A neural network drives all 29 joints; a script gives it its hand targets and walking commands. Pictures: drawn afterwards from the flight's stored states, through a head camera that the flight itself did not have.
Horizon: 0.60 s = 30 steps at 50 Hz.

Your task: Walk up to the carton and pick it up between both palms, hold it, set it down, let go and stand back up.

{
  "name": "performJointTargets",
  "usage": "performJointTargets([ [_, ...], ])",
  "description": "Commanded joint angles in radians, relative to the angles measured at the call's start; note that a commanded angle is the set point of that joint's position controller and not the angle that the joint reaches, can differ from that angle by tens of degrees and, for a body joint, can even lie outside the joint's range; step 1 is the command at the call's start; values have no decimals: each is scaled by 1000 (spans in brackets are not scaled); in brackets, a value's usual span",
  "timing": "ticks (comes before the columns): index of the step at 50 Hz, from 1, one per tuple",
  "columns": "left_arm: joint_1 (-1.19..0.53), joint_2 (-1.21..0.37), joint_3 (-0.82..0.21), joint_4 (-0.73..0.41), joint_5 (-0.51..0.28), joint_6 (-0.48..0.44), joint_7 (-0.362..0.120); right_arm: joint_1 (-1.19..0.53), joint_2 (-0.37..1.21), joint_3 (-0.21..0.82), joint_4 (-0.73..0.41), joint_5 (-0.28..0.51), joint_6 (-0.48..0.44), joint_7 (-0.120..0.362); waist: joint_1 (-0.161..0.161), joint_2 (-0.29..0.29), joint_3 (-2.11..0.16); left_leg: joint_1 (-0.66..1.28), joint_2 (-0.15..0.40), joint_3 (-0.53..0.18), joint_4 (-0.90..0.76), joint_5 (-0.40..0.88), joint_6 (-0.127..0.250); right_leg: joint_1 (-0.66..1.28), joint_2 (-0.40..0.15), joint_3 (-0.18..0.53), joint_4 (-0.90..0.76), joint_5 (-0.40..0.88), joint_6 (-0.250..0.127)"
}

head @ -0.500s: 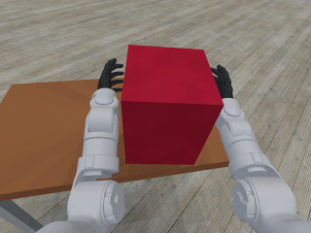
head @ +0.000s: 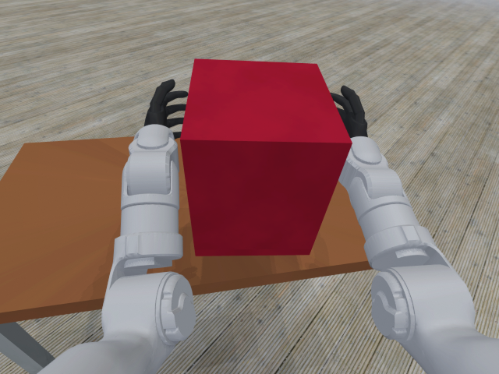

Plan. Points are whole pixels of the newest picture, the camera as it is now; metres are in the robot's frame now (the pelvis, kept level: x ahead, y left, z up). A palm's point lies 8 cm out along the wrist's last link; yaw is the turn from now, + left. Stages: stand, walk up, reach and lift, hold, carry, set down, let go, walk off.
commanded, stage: reach and lift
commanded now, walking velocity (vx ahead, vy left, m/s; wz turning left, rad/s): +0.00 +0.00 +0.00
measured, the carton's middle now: (254, 161) +0.41 -0.02 +0.16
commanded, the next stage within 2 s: hold in 1.32 s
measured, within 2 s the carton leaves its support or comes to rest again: neither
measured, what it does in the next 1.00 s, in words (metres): stands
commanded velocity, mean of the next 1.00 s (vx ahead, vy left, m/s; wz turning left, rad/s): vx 0.00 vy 0.00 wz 0.00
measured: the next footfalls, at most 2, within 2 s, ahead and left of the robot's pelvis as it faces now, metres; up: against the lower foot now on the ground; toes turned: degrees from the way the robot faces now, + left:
none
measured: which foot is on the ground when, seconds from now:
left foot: down 0.00-1.00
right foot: down 0.00-1.00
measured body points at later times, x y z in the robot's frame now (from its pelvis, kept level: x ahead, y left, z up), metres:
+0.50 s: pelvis +0.00 +0.00 +0.00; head -0.06 +0.03 +0.44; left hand +0.41 +0.14 +0.27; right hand +0.41 -0.15 +0.27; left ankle +0.03 +0.12 -0.75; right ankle +0.03 -0.11 -0.75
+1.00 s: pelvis +0.02 +0.00 +0.00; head -0.06 +0.01 +0.44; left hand +0.42 +0.14 +0.29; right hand +0.41 -0.16 +0.30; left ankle +0.03 +0.12 -0.75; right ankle +0.03 -0.11 -0.75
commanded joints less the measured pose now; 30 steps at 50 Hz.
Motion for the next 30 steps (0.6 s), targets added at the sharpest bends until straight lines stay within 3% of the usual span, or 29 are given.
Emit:
performJointTargets([
  [1,-603,-515,-386,-53,-114,-26,-108,-769,517,292,-250,72,-27,80,-5,76,-425,94,-57,5,-15,176,-2,111,68,8,2,153,54],
  [15,-711,-540,-398,-35,-174,36,-107,-877,559,357,-265,203,104,44,3,96,-452,40,-53,1,-9,173,-14,106,86,38,1,100,46],
  [22,-772,-546,-393,-8,-210,49,-112,-899,567,362,-239,265,186,24,-2,111,-438,-19,-52,-4,-29,109,-28,86,92,55,-1,67,44],
  [30,-812,-524,-371,-21,-233,51,-114,-901,568,388,-231,338,248,5,3,109,-478,-7,-58,-16,-7,172,-43,99,99,66,4,140,50],
])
